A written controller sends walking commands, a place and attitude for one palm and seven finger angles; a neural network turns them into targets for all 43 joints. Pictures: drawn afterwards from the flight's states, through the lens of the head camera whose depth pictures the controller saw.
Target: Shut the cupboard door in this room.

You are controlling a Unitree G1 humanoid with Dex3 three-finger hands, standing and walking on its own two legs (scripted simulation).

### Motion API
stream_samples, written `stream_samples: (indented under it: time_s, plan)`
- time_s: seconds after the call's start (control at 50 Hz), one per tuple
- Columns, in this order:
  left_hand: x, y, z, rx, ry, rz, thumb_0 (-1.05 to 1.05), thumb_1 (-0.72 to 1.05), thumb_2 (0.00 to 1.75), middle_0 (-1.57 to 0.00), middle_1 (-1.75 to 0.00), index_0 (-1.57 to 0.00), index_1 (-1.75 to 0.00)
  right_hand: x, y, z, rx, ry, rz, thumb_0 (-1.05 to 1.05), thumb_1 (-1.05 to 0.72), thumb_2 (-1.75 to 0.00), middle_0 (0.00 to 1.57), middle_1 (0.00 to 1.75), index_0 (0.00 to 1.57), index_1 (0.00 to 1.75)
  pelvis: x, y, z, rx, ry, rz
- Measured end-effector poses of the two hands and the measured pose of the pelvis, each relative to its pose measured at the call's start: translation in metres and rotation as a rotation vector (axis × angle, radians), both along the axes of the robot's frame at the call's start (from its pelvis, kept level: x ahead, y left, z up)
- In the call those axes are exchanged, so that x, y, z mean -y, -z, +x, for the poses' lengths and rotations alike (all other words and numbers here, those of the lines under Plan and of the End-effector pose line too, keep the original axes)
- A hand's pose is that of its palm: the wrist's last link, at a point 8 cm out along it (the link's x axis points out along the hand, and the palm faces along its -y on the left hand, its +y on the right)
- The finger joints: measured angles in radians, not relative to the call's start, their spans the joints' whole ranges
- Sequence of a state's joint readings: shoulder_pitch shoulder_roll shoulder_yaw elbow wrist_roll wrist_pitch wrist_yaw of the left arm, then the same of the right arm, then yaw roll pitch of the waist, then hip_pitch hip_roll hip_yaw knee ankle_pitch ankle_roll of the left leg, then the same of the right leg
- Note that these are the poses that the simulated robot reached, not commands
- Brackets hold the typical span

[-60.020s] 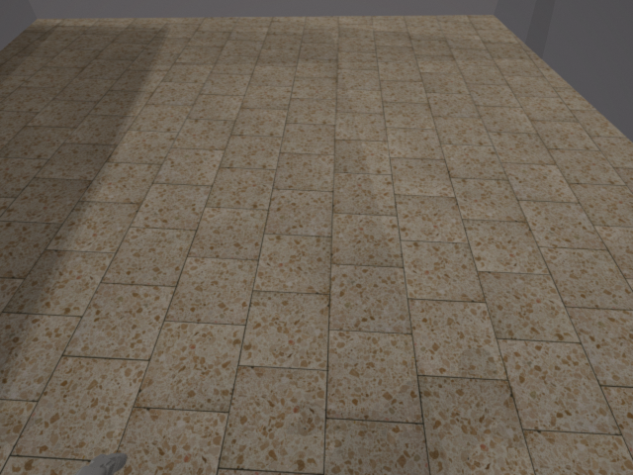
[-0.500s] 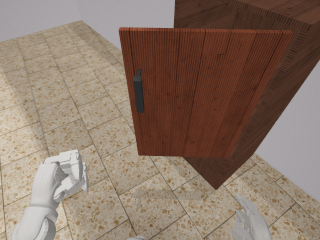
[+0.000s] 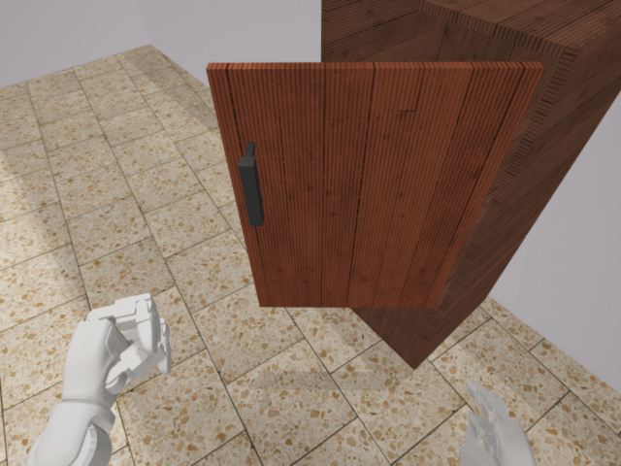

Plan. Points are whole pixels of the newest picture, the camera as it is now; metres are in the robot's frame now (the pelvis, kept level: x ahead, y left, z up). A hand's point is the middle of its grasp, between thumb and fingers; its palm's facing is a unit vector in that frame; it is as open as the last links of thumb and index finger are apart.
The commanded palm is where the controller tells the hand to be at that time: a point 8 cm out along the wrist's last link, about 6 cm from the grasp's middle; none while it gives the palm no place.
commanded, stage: bring the fist close to the handle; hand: left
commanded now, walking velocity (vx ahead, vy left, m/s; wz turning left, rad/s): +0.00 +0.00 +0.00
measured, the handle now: (253, 184) +0.50 +0.13 +0.09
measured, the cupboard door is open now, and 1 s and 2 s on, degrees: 49 49 46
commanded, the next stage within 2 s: push the door shut along its arc in 1.44 s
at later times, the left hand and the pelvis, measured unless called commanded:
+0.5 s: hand (207, 295) +0.29 +0.15 +0.09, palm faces +0.04 -1.00 -0.01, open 3.1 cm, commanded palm +0.28 +0.20 +0.09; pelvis +0.01 +0.00 +0.00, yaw -1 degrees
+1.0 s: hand (267, 238) +0.39 +0.09 +0.09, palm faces +0.04 -1.00 -0.01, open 3.1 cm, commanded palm +0.37 +0.14 +0.09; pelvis +0.00 +0.00 +0.00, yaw -2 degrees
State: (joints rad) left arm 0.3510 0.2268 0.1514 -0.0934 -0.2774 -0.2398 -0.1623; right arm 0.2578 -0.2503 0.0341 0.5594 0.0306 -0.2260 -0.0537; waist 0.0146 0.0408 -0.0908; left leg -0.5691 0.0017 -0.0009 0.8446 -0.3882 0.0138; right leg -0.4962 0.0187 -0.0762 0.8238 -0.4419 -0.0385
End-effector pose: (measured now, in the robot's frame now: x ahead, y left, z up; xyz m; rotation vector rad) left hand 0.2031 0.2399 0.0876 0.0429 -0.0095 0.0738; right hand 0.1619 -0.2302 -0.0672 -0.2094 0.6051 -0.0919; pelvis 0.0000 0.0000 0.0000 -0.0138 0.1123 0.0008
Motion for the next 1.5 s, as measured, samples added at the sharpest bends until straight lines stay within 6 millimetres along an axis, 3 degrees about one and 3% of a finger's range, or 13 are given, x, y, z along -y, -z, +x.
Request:
stream_samples:
  time_s: [0.12, 0.28, 0.7, 0.9, 1.1, 1.3, 1.5]
  plan:
    - [0.001, 0.002, 0.005, -0.006, 0.001, -0.006, 0.01, 0.9, 0.9, -1.3, -1.5, -1.3, -1.5, -0.001, 0.001, 0.005, -0.001, -0.003, 0.004, 0.02, -0.9, -0.9, 0.21, 0.3, 0.21, 0.3, 0.001, 0.0, 0.002, -0.004, -0.002, 0.0]
    - [0.017, 0.0, 0.036, 0.025, 0.034, -0.028, 0.02, 0.9, 0.9, -1.3, -1.51, -1.3, -1.5, -0.003, 0.005, 0.006, -0.019, 0.0, 0.006, 0.02, -0.9, -0.9, 0.21, 0.3, 0.21, 0.3, -0.002, 0.001, 0.003, -0.009, -0.004, 0.0]
    - [0.055, -0.001, 0.099, 0.03, 0.044, -0.034, 0.01, 0.9, 0.9, -1.3, -1.51, -1.3, -1.5, -0.003, 0.014, -0.016, -0.133, 0.037, 0.023, 0.02, -0.9, -0.9, 0.21, 0.3, 0.21, 0.3, -0.007, -0.002, 0.002, -0.005, 0.017, 0.006]
    - [0.085, -0.003, 0.14, 0.017, 0.047, -0.037, 0.01, 0.9, 0.9, -1.3, -1.5, -1.3, -1.5, 0.0, 0.023, -0.036, -0.202, 0.066, 0.036, 0.02, -0.9, -0.9, 0.21, 0.3, 0.21, 0.3, -0.005, -0.002, -0.002, -0.016, 0.027, 0.011]
    - [0.104, -0.004, 0.177, 0.023, 0.019, -0.035, 0.02, 0.9, 0.9, -1.3, -1.5, -1.3, -1.5, 0.014, 0.035, -0.073, -0.31, 0.119, 0.038, 0.01, -0.9, -0.9, 0.21, 0.3, 0.21, 0.3, 0.0, -0.001, -0.005, -0.044, 0.039, 0.016]
    - [0.099, 0.002, 0.175, 0.014, -0.004, -0.032, 0.01, 0.9, 0.9, -1.3, -1.5, -1.3, -1.5, 0.028, 0.039, -0.103, -0.396, 0.171, 0.046, 0.01, -0.9, -0.9, 0.2, 0.3, 0.2, 0.3, 0.007, -0.003, -0.003, -0.047, 0.053, 0.024]
    - [0.092, -0.002, 0.171, 0.033, 0.004, -0.033, 0.02, 0.9, 0.9, -1.3, -1.5, -1.3, -1.5, 0.033, 0.035, -0.088, -0.368, 0.163, 0.032, 0.01, -0.9, -0.9, 0.2, 0.3, 0.2, 0.3, 0.009, -0.005, -0.004, -0.041, 0.043, 0.019]
